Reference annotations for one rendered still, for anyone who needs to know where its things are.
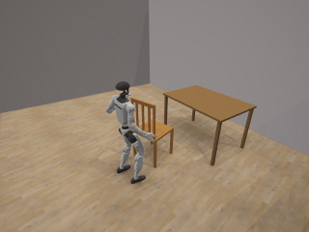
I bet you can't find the robot left upper arm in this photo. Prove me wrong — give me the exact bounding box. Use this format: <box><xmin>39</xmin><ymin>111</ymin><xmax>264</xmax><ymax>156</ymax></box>
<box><xmin>105</xmin><ymin>95</ymin><xmax>119</xmax><ymax>114</ymax></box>

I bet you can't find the robot right hand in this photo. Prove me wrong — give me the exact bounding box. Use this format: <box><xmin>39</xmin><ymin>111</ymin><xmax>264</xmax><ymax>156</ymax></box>
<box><xmin>146</xmin><ymin>132</ymin><xmax>156</xmax><ymax>142</ymax></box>

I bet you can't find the right robot foot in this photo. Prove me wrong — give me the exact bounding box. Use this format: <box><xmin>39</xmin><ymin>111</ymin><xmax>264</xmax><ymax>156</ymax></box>
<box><xmin>130</xmin><ymin>175</ymin><xmax>146</xmax><ymax>184</ymax></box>

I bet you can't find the robot right upper arm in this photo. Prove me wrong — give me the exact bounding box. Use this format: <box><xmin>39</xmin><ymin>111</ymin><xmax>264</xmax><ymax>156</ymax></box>
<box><xmin>126</xmin><ymin>102</ymin><xmax>135</xmax><ymax>129</ymax></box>

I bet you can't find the table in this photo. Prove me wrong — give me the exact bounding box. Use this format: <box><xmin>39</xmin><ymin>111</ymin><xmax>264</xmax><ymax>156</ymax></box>
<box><xmin>163</xmin><ymin>85</ymin><xmax>257</xmax><ymax>166</ymax></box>

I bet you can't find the robot right shin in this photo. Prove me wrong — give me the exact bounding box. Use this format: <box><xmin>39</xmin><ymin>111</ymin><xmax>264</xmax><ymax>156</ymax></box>
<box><xmin>134</xmin><ymin>156</ymin><xmax>145</xmax><ymax>180</ymax></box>

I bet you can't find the chair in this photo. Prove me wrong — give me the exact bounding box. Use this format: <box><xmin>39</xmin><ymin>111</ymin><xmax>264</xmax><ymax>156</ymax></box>
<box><xmin>130</xmin><ymin>98</ymin><xmax>174</xmax><ymax>168</ymax></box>

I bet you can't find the robot right forearm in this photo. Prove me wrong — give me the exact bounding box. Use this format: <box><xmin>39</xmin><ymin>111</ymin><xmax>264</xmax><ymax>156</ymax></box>
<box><xmin>130</xmin><ymin>123</ymin><xmax>148</xmax><ymax>137</ymax></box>

